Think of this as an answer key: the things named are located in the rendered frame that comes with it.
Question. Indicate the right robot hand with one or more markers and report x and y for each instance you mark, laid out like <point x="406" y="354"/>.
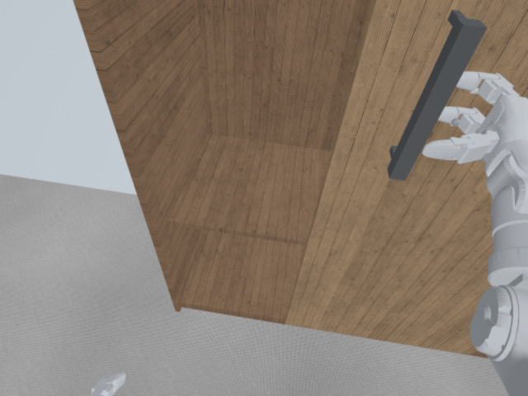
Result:
<point x="507" y="121"/>

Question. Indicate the wardrobe door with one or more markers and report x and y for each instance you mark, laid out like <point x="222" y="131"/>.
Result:
<point x="406" y="261"/>

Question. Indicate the right robot forearm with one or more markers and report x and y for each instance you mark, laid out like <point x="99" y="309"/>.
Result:
<point x="507" y="172"/>

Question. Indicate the left robot hand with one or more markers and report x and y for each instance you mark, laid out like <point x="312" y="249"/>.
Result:
<point x="108" y="387"/>

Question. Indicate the handle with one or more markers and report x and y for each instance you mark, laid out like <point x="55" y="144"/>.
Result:
<point x="455" y="55"/>

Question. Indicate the robot right upper arm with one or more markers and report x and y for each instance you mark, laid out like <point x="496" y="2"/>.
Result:
<point x="499" y="328"/>

